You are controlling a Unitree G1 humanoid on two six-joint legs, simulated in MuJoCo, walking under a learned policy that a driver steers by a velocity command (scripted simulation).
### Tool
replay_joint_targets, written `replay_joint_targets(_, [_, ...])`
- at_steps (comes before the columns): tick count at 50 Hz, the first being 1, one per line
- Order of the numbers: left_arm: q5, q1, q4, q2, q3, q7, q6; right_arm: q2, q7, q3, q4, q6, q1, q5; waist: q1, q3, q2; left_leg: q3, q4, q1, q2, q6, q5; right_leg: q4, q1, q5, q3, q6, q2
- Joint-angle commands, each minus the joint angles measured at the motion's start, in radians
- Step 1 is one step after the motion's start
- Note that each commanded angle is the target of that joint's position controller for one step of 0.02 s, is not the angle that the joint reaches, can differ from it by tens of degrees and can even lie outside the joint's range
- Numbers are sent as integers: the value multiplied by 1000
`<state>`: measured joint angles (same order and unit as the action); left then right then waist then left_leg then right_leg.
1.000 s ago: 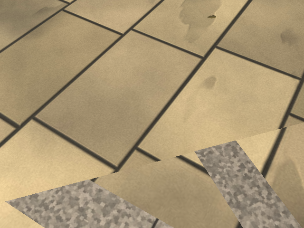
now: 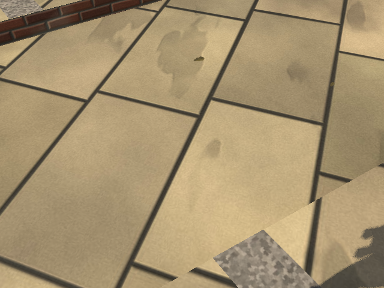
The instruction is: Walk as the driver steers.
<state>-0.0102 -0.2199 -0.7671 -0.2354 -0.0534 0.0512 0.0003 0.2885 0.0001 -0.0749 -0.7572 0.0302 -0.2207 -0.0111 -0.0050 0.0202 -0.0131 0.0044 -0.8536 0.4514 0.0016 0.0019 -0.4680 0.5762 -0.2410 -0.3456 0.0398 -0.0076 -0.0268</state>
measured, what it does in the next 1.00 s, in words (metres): steps on the spot, turning left: left foot, then right foot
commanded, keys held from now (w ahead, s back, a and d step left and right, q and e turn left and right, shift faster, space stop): q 1.00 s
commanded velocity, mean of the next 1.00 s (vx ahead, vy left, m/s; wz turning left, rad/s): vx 0.00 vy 0.00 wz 0.54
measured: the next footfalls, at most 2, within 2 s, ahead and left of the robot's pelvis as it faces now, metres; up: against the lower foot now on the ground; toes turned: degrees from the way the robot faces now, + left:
left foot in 0.12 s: +0.05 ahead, +0.12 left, +0.00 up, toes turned +6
right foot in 0.64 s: +0.10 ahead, -0.09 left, +0.00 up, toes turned +29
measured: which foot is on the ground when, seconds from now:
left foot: up 0.00-0.10, down 0.12-0.64, up 0.66-1.00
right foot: down 0.00-0.12, up 0.14-0.62, down 0.64-1.00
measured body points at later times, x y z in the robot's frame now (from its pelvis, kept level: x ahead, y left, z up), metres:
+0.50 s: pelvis +0.00 +0.03 +0.01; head +0.03 +0.06 +0.46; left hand +0.09 +0.34 -0.10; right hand +0.22 -0.21 -0.07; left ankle +0.01 +0.12 -0.73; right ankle +0.07 -0.13 -0.69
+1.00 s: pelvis -0.01 +0.00 +0.01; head +0.03 +0.02 +0.46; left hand -0.04 +0.31 -0.09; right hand +0.28 -0.14 -0.08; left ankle -0.09 +0.11 -0.69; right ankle +0.06 -0.11 -0.73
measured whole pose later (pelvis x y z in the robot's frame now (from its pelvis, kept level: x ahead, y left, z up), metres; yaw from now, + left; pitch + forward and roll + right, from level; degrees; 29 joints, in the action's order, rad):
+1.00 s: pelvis -0.01 +0.00 +0.01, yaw +35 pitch +1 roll +0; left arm 0.00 -0.14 -0.71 -0.27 -0.06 0.02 0.02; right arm 0.31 0.00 -0.07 -0.58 0.08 -0.20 -0.03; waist 0.01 0.07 0.00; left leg 0.00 -0.83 0.41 -0.03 0.08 -0.42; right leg 0.48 -0.23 -0.26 0.09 -0.01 -0.07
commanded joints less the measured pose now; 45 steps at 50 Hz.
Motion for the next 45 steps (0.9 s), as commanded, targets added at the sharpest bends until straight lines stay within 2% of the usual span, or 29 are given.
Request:
replay_joint_targets(1, [15, 38, 63, -192, -57, 8, 1, 38, -11, -6, 105, -5, 60, -11, 28, -47, 147, 18, -3, 83, -32, 13, -12, -131, 121, 648, -195, 217, -285])
replay_joint_targets(3, [25, 48, 61, -203, -62, 6, 15, 49, -23, -10, 114, -1, 46, -17, 24, -73, 163, 69, 116, -8, -5, 7, 72, -92, 117, 641, -144, 192, -265])
replay_joint_targets(4, [33, 58, 59, -204, -63, 6, 18, 53, -28, -14, 110, 1, 20, -17, 5, -82, 159, 96, 221, -75, 17, -6, 159, -56, 100, 598, -115, 168, -251])
replay_joint_targets(5, [40, 48, 49, -196, -61, 5, 17, 65, -25, -22, 102, 1, -16, -10, -13, -93, 135, 98, 339, -165, 40, -28, 280, 8, 64, 518, -76, 129, -223])
replay_joint_targets(6, [28, -6, 37, -164, -56, 1, 10, 135, -14, -46, 111, 1, -45, -4, -9, -122, -12, -63, 417, -318, -30, -77, 566, 199, -53, 315, 9, 46, -146])
replay_joint_targets(7, [-22, 37, 99, -91, -29, 0, 0, 285, -7, -75, 144, -3, -60, 16, -3, -122, -319, -515, 461, -461, -335, -282, 975, 502, -386, -270, 61, -65, 31])
replay_joint_targets(8, [-8, 103, 111, -124, -35, -2, -9, 228, -18, -52, 147, -24, -127, 39, -73, -228, -221, -618, 489, -462, -408, -413, 967, 673, -410, -397, -123, -60, 49])
replay_joint_targets(9, [18, 112, 107, -153, -44, -5, -6, 201, -20, -42, 155, -41, -73, 37, -47, -166, -135, -518, 475, -435, -367, -382, 911, 736, -445, -331, -142, -51, 28])
replay_joint_targets(10, [17, 110, 91, -159, -48, 0, -2, 185, -12, -40, 162, -46, -24, 19, -26, -129, -70, -433, 462, -409, -302, -318, 830, 721, -462, -244, -137, -46, 13])
replay_joint_targets(11, [7, 115, 82, -168, -52, 9, 1, 170, -1, -35, 171, -40, 13, 4, -16, -114, -37, -391, 463, -390, -264, -273, 782, 681, -467, -170, -143, -47, 2])
replay_joint_targets(12, [5, 108, 82, -174, -57, 13, 3, 162, 8, -29, 179, -32, 32, -1, 1, -116, -52, -358, 470, -351, -231, -252, 775, 646, -419, -121, -146, -52, -1])
replay_joint_targets(14, [11, 86, 76, -149, -51, 6, 2, 158, 17, -28, 187, -20, 22, 5, 13, -133, -74, -330, 481, -334, -194, -246, 766, 602, -371, -57, -128, -61, 27])
replay_joint_targets(16, [15, 98, 77, -134, -44, 5, 1, 160, 24, -30, 194, -15, 8, 3, 6, -135, -82, -337, 489, -355, -182, -245, 709, 503, -374, -29, -130, -70, 37])
replay_joint_targets(20, [14, 136, 85, -129, -39, 0, -3, 177, 38, -40, 212, -1, 10, 3, -8, -112, -114, -395, 511, -311, -163, -238, 476, 322, -328, 2, -145, -81, 48])
replay_joint_targets(23, [17, 147, 86, -136, -40, -12, -13, 181, 37, -44, 228, 7, 23, 6, -14, -92, -134, -449, 524, -250, -150, -235, 354, 235, -265, -4, -150, -74, 60])
replay_joint_targets(26, [23, 139, 84, -146, -45, -28, -27, 181, 32, -47, 242, 14, 30, 3, -20, -97, -150, -509, 510, -248, -143, -229, 354, 151, -206, -21, -154, -58, 71])
replay_joint_targets(28, [26, 125, 84, -152, -48, -38, -37, 182, 29, -49, 250, 19, 36, -3, -17, -106, -158, -549, 492, -267, -138, -220, 394, 78, -165, -23, -154, -44, 77])
replay_joint_targets(30, [26, 82, 72, -154, -53, -47, -45, 179, 30, -48, 258, 25, 59, -16, 9, -113, -152, -565, 459, -262, -113, -193, 409, -78, -78, 50, -142, -24, 76])
replay_joint_targets(31, [22, 50, 60, -160, -58, -48, -47, 172, 32, -46, 262, 28, 69, -25, 29, -114, -137, -549, 429, -226, -82, -161, 374, -196, 4, 156, -132, -8, 59])
replay_joint_targets(32, [10, 24, 58, -205, -71, -44, -44, 141, 33, -37, 263, 27, 42, -21, 20, -138, -62, -493, 340, -135, -30, -114, 223, -231, 123, 218, -217, 34, -63])
replay_joint_targets(33, [-8, 55, 72, -290, -84, -39, -32, 100, 30, -27, 271, 23, -21, -16, -41, -115, 212, -292, 130, 48, 134, -49, -84, -250, 189, 406, -434, 158, -264])
replay_joint_targets(34, [-37, 60, 80, -271, -83, -43, -33, 176, 29, -54, 276, 11, -11, -8, -17, -86, 279, -202, -114, 132, 147, 0, -192, -285, 104, 458, -565, 278, -383])
replay_joint_targets(35, [-28, 113, 105, -220, -68, -40, -35, 229, 26, -74, 253, 10, -24, -5, -34, -70, 190, -195, -252, 137, 90, 25, -119, -274, 72, 422, -491, 278, -360])
replay_joint_targets(36, [-13, 156, 115, -178, -55, -34, -30, 223, 26, -76, 228, 18, -35, -8, -44, -54, 148, -177, -305, 133, 79, 41, -53, -262, 52, 374, -388, 232, -285])
replay_joint_targets(37, [1, 168, 123, -157, -46, -29, -27, 193, 28, -70, 209, 30, -50, -7, -39, -44, 136, -167, -366, 149, 76, 59, 4, -253, 62, 342, -320, 205, -237])
replay_joint_targets(38, [8, 163, 123, -152, -40, -24, -23, 165, 25, -62, 205, 38, -57, -8, -32, -32, 139, -152, -418, 165, 71, 73, 33, -251, 63, 373, -279, 207, -224])
replay_joint_targets(41, [-4, 101, 115, -168, -40, -12, -6, 125, 19, -41, 240, 37, 17, -22, 16, -25, 164, -74, -321, 197, 35, 96, 81, -255, 132, 394, -193, 223, -198])
replay_joint_targets(42, [-7, 79, 116, -178, -44, -9, -1, 117, 17, -36, 250, 34, 44, -21, 38, -35, 172, -68, -268, 207, 21, 104, 76, -250, 176, 413, -193, 233, -211])
replay_joint_targets(45, [-2, 71, 120, -221, -59, -11, 9, 91, 6, -18, 268, 31, 73, -12, 56, -69, 185, -29, -112, 127, -22, 104, 40, -231, 205, 474, -161, 241, -249])
Keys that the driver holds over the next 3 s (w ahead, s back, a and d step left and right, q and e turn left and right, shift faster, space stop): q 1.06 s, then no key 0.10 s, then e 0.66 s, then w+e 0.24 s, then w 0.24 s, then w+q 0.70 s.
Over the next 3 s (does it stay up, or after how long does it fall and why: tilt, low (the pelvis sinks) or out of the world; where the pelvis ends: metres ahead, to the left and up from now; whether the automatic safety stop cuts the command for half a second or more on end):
stays up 0.39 0.12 -0.01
